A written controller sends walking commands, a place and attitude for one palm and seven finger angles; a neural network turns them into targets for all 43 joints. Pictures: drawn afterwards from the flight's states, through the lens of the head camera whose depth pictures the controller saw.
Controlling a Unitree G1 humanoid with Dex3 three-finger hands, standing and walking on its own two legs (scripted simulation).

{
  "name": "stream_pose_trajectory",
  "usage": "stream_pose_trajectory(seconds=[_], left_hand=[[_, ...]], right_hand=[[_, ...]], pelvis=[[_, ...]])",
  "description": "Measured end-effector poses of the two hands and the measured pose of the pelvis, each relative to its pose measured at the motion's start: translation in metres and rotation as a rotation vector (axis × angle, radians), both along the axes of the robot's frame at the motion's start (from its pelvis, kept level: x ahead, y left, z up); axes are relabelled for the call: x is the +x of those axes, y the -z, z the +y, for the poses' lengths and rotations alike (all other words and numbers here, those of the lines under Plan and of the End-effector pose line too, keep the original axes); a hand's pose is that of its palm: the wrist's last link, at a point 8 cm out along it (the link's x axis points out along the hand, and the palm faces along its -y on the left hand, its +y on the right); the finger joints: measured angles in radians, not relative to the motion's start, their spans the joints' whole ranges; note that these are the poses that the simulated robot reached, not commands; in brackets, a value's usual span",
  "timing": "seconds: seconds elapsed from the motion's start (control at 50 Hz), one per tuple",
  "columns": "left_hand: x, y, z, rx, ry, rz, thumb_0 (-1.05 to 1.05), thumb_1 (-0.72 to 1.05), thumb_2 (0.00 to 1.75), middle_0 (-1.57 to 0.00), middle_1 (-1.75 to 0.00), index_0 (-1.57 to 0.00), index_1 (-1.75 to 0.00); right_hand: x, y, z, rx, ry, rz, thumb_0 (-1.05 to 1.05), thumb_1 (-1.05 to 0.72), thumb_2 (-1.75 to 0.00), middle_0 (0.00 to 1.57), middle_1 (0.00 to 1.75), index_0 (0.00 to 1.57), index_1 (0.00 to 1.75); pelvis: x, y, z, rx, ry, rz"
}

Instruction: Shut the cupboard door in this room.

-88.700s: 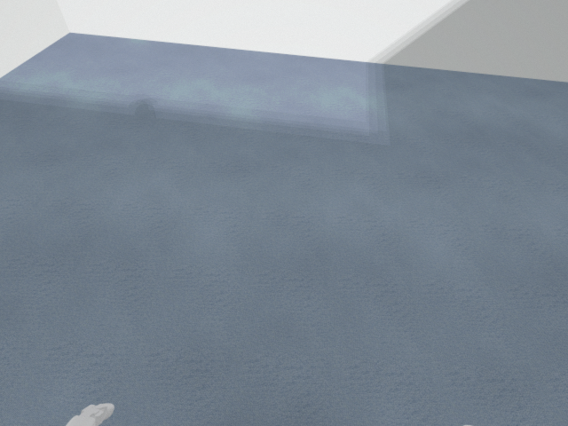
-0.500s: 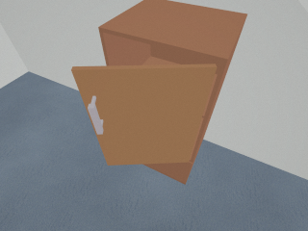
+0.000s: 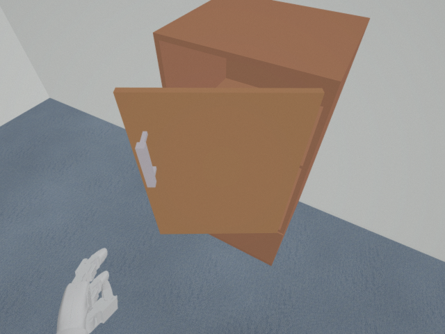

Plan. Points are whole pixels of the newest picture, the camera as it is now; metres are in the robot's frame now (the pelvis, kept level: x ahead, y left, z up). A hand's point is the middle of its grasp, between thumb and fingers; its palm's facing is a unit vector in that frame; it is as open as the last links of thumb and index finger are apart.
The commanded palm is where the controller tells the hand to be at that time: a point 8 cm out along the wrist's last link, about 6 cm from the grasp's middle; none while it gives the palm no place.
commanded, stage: raise the hand and make a fist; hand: left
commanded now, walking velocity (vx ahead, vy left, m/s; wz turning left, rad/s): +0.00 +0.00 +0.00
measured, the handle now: (148, 160) +0.49 +0.20 +0.00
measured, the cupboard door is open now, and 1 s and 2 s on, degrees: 29 29 29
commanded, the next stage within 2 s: bring the fist close to the handle in 1.76 s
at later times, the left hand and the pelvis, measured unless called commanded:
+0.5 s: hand (130, 311) +0.17 +0.16 -0.02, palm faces -0.04 -1.00 -0.03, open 5.0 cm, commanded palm +0.13 +0.23 -0.03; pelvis -0.05 -0.02 -0.10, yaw +0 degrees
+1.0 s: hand (107, 298) +0.19 +0.21 -0.02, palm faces +0.05 -1.00 -0.02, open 3.2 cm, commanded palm +0.16 +0.25 -0.01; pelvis -0.03 +0.02 -0.07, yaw -1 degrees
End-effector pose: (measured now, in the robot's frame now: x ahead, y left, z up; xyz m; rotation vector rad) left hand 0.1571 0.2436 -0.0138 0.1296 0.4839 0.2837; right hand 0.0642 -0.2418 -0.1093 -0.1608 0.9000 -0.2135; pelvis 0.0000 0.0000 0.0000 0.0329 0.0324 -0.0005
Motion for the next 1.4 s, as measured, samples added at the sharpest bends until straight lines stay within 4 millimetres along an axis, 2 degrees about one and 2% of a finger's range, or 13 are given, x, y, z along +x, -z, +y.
stream_pose_trajectory(seconds=[0.06,0.12,0.26,0.34,0.44,0.54,0.62,0.7,0.78,0.92,1.12,1.24,1.4], left_hand=[[0.032,-0.031,-0.012,-0.022,0.063,-0.292,0.01,0.91,0.9,-0.25,-0.36,-0.25,-0.36],[0.031,-0.027,-0.023,-0.082,0.167,-0.458,0.0,0.91,0.9,-0.29,-0.4,-0.29,-0.4],[-0.049,0.056,-0.013,-0.148,0.161,-0.319,0.0,0.91,0.9,-0.41,-0.53,-0.42,-0.53],[-0.071,0.045,0.002,-0.06,0.087,-0.387,0.02,0.9,0.9,-0.48,-0.61,-0.49,-0.61],[-0.037,0.006,-0.01,-0.032,0.221,-0.63,0.02,0.91,0.9,-0.57,-0.71,-0.57,-0.7],[0.008,0.02,-0.027,-0.152,0.367,-0.448,0.01,0.91,0.9,-0.66,-0.81,-0.67,-0.8],[0.01,0.028,-0.013,-0.178,0.259,-0.287,0.01,0.9,0.9,-0.73,-0.89,-0.74,-0.88],[0.0,0.008,0.012,-0.083,0.138,-0.367,0.02,0.9,0.9,-0.81,-0.97,-0.81,-0.96],[-0.003,-0.002,0.018,-0.047,0.163,-0.488,0.01,0.91,0.9,-0.88,-1.05,-0.88,-1.04],[0.006,0.021,0.004,-0.141,0.291,-0.406,0.01,0.91,0.9,-1.01,-1.19,-1.01,-1.18],[0.009,-0.018,0.024,-0.069,0.191,-0.512,0.01,0.91,0.9,-1.19,-1.39,-1.2,-1.38],[0.012,0.001,0.011,-0.116,0.265,-0.391,0.01,0.91,0.9,-1.26,-1.46,-1.26,-1.46],[0.021,-0.028,0.021,-0.048,0.208,-0.518,0.02,0.9,0.9,-1.29,-1.49,-1.29,-1.49]], right_hand=[[0.03,0.0,-0.012,-0.006,-0.04,-0.143,0.01,-0.9,-0.9,0.2,0.3,0.2,0.3],[0.058,-0.004,-0.023,-0.028,-0.075,-0.24,0.01,-0.9,-0.9,0.2,0.3,0.2,0.3],[0.102,-0.003,-0.039,-0.118,-0.187,-0.362,0.01,-0.9,-0.9,0.2,0.3,0.2,0.3],[0.114,0.012,-0.03,-0.132,-0.241,-0.385,0.01,-0.9,-0.9,0.19,0.3,0.2,0.3],[0.107,0.038,-0.004,-0.082,-0.254,-0.362,0.01,-0.9,-0.9,0.19,0.3,0.2,0.3],[0.075,0.051,0.014,0.003,-0.148,-0.266,0.02,-0.9,-0.9,0.2,0.3,0.21,0.3],[0.048,0.046,0.018,0.02,-0.067,-0.184,0.02,-0.9,-0.9,0.2,0.3,0.21,0.3],[0.035,0.041,0.016,-0.016,-0.071,-0.133,0.02,-0.9,-0.9,0.2,0.3,0.21,0.3],[0.038,0.044,0.013,-0.064,-0.127,-0.117,0.02,-0.9,-0.9,0.2,0.3,0.21,0.3],[0.063,0.034,0.02,-0.099,-0.137,-0.178,0.02,-0.9,-0.9,0.2,0.3,0.21,0.3],[0.093,0.008,0.052,-0.046,-0.208,-0.274,0.02,-0.9,-0.9,0.2,0.3,0.21,0.3],[0.089,0.007,0.052,-0.041,-0.216,-0.254,0.01,-0.9,-0.9,0.2,0.3,0.21,0.3],[0.072,0.013,0.034,-0.048,-0.193,-0.199,0.02,-0.9,-0.9,0.2,0.3,0.21,0.3]], pelvis=[[-0.008,0.013,-0.004,-0.003,-0.002,0.055],[-0.019,0.03,-0.013,-0.001,0.019,0.118],[-0.04,0.073,-0.028,-0.019,0.008,0.198],[-0.046,0.089,-0.027,-0.053,-0.01,0.217],[-0.051,0.099,-0.023,-0.083,-0.019,0.227],[-0.049,0.091,-0.015,-0.074,0.0,0.235],[-0.039,0.076,-0.006,-0.062,0.02,0.229],[-0.032,0.07,0.003,-0.065,0.022,0.231],[-0.033,0.075,0.012,-0.081,0.009,0.243],[-0.036,0.078,0.023,-0.091,0.011,0.246],[-0.029,0.066,0.027,-0.101,-0.001,0.215],[-0.029,0.063,0.024,-0.098,-0.002,0.205],[-0.027,0.06,0.016,-0.093,-0.002,0.196]])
